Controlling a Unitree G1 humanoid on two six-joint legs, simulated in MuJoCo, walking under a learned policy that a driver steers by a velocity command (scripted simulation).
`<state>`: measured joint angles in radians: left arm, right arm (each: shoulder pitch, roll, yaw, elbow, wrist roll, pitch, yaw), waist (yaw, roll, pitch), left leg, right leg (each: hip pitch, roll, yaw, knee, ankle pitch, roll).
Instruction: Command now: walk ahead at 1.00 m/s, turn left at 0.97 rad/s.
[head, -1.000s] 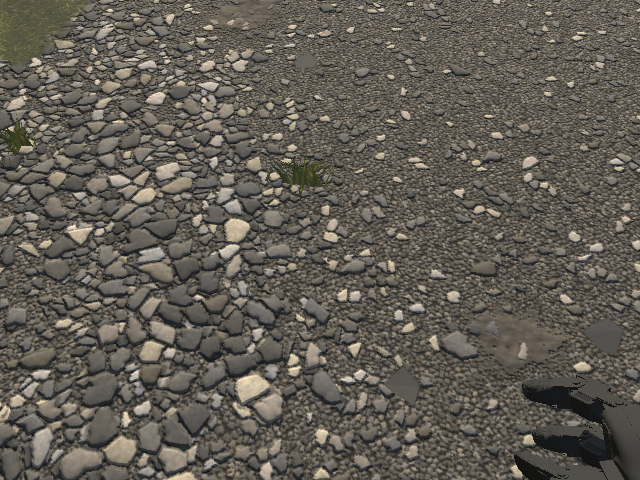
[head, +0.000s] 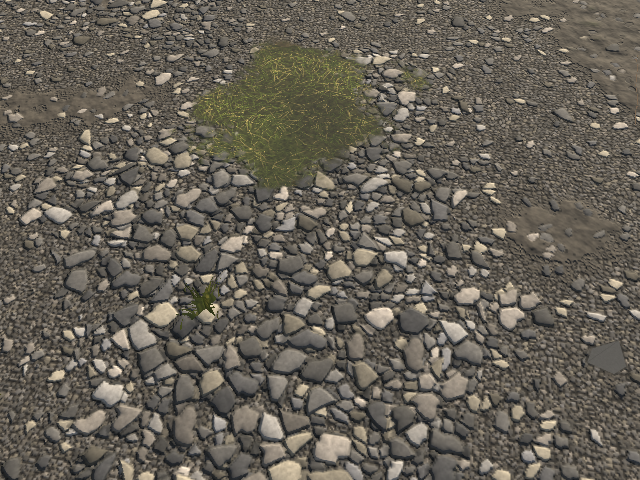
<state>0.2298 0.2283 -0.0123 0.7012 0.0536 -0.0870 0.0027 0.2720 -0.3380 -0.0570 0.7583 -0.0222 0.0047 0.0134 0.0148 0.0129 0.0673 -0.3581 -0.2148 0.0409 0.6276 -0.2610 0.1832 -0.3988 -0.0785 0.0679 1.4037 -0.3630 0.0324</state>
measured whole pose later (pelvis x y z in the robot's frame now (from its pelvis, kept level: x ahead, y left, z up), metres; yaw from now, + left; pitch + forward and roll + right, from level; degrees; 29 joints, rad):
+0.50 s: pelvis +0.45 -0.04 +0.03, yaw +21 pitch +1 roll -2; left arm 0.46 0.31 0.05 0.83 0.03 -0.08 -0.01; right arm 0.11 -0.36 -0.03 0.66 -0.05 -0.03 0.06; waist 0.07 0.05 -0.01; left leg -0.61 -0.02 -0.08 1.11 -0.26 0.08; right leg -0.13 0.01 -0.04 0.39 -0.29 0.00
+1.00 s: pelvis +0.87 +0.09 +0.01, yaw +2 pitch +1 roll +3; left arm 0.07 0.34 0.06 0.68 0.02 0.00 -0.08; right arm 0.48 -0.33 -0.06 0.89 -0.02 -0.11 0.00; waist -0.06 -0.04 0.01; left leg 0.14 -0.03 0.24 0.22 -0.37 0.00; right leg -0.81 -0.09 -0.07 0.97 -0.02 -0.10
